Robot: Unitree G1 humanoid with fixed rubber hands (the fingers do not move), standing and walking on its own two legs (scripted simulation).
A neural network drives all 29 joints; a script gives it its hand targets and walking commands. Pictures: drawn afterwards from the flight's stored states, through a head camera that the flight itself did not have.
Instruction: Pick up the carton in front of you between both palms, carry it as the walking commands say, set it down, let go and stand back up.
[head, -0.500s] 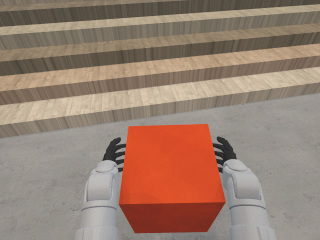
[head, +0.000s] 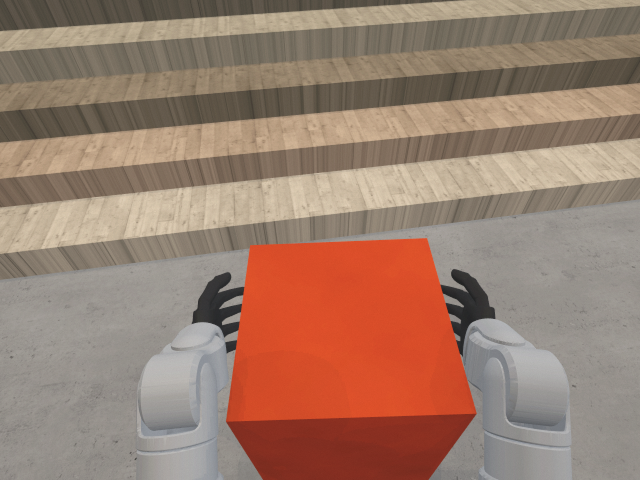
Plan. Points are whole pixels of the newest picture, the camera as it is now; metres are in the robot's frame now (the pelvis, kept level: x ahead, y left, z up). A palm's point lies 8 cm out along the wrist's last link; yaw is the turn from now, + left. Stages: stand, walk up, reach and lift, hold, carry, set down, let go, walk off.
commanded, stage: carry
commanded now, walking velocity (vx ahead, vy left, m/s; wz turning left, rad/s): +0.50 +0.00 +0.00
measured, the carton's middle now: (342, 368) +0.26 +0.00 +0.01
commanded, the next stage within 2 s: none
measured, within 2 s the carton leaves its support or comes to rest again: neither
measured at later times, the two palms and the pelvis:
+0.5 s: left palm (225, 167) +0.59 +0.19 +0.08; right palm (400, 170) +0.57 -0.11 +0.08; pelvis +0.31 +0.06 +0.01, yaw -2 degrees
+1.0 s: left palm (261, 53) +0.94 +0.15 +0.14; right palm (394, 53) +0.95 -0.15 +0.13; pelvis +0.65 +0.00 +0.00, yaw +1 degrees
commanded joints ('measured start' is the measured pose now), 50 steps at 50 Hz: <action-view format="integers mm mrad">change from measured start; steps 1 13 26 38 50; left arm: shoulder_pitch -498 -517 -384 -469 -690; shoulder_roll -852 -854 -927 -842 -669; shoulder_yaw -679 -688 -719 -669 -656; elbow -63 -60 -71 -110 -161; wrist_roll -411 -420 -346 -419 -442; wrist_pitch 15 24 -69 0 64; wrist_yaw -234 -261 -231 -253 -235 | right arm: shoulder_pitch -496 -438 -410 -540 -692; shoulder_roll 848 872 908 810 706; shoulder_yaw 712 677 755 738 711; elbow -37 26 -89 -169 -145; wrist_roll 400 342 406 396 373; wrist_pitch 17 2 -59 18 59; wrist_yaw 247 243 287 250 193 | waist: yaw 11 -37 -27 19 16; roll -87 319 146 -272 -113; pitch -111 -297 -119 -246 -121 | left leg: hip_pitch -190 839 626 -141 -165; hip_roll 28 374 172 -60 -2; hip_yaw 2 -640 -13 -74 37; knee -146 -777 -774 339 -219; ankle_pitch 108 -42 473 -123 241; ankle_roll -21 216 121 -2 -4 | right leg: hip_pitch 261 -454 -450 455 290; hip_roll -277 35 -65 -409 -218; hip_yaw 269 62 41 685 123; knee -217 848 346 -134 -137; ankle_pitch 54 -225 120 5 306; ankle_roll -106 75 42 -207 -111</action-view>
